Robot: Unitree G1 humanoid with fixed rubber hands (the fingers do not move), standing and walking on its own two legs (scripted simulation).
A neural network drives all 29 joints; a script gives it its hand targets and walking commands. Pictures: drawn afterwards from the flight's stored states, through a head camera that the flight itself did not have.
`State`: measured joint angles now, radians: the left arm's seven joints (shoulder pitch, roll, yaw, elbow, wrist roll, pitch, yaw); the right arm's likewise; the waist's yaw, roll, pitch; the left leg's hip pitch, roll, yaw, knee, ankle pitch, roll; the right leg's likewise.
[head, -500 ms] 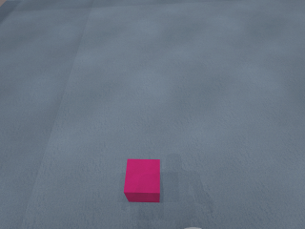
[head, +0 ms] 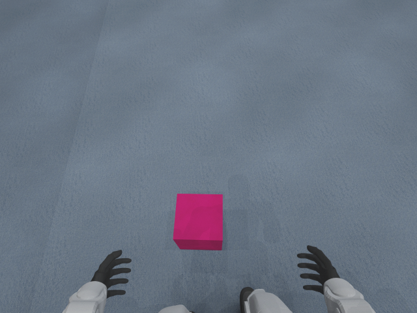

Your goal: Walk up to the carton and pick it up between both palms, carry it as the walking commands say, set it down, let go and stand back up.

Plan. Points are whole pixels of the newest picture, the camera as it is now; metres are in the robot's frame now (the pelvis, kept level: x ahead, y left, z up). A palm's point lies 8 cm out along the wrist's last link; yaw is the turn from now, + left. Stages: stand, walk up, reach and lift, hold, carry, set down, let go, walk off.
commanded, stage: reach and lift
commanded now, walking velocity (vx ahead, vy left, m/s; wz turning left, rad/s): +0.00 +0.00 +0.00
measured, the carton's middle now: (200, 223) +0.43 +0.08 -0.65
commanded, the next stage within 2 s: none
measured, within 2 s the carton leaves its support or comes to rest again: neither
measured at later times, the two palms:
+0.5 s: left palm (116, 242) +0.26 +0.24 -0.15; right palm (301, 240) +0.26 -0.18 -0.15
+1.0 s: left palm (135, 196) +0.39 +0.23 -0.20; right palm (272, 193) +0.39 -0.14 -0.19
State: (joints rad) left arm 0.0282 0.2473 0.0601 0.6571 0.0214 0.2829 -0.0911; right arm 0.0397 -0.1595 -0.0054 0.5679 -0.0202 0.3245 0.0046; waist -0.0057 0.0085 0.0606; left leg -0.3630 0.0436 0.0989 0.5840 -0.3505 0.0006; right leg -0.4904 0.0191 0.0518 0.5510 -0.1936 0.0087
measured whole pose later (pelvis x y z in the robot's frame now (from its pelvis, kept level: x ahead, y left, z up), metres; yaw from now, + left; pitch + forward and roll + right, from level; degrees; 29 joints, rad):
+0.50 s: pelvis -0.04 +0.00 -0.05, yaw +1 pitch +24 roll +0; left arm -0.39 0.25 0.18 0.74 0.02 0.18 -0.08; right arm -0.32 -0.11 -0.06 0.55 0.00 0.24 -0.08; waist -0.01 0.01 -0.01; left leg -0.92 0.04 0.09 0.90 -0.40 0.01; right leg -1.02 0.01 0.05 0.82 -0.21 0.02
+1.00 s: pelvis -0.05 +0.00 -0.08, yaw +2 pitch +40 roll +1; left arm -0.89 0.27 0.34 0.92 0.02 0.07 -0.10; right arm -0.80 -0.06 -0.17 0.64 -0.01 0.18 -0.19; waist 0.00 -0.01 -0.04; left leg -1.30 0.04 0.08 1.00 -0.39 0.01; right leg -1.40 0.01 0.05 0.90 -0.19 0.02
